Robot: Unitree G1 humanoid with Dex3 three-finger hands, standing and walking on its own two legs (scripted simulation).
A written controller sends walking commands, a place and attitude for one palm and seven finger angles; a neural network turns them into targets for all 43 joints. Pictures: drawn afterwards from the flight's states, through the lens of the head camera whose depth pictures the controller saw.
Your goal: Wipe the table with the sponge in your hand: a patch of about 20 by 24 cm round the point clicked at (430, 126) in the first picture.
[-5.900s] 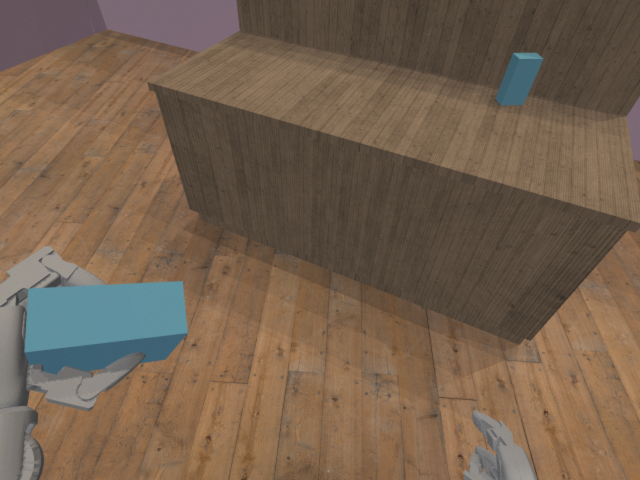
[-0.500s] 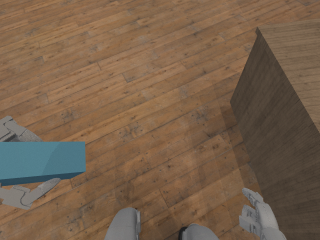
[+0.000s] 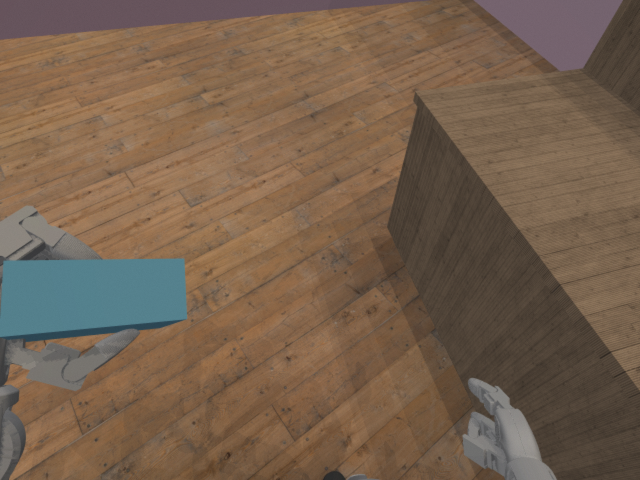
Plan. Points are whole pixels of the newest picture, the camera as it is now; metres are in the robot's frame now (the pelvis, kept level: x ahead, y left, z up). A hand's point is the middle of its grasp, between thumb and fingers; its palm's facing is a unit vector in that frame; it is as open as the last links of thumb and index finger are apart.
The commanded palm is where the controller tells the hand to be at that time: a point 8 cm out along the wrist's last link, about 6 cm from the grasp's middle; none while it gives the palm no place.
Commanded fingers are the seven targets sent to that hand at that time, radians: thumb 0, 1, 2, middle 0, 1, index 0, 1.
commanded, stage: turn to face it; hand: left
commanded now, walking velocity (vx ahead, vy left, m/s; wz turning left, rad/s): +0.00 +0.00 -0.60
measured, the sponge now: (123, 300) +0.23 +0.20 +0.17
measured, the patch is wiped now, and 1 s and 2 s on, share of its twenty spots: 0.00 0.00 0.00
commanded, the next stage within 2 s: none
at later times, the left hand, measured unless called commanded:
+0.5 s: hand (281, 308) +0.23 +0.06 +0.18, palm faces -0.05 -0.79 -0.62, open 9.5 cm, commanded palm +0.19 +0.15 +0.19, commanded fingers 0.00 0.10 1.30 -1.20 -1.60 -1.20 -1.60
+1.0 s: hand (352, 389) +0.17 +0.00 +0.18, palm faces -0.10 -0.88 -0.47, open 9.5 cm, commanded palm +0.16 +0.06 +0.19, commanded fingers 0.00 0.10 1.30 -1.20 -1.60 -1.20 -1.60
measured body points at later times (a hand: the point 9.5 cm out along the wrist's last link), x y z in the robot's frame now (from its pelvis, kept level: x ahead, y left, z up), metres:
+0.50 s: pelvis -0.06 -0.06 +0.00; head +0.01 -0.11 +0.44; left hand +0.23 +0.10 +0.22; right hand +0.01 -0.36 -0.11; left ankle -0.02 +0.10 -0.66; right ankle -0.01 -0.13 -0.73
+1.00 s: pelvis -0.14 -0.07 -0.01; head -0.13 -0.11 +0.44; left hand +0.17 +0.05 +0.21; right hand -0.09 -0.32 -0.11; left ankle -0.03 +0.10 -0.73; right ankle -0.18 -0.16 -0.72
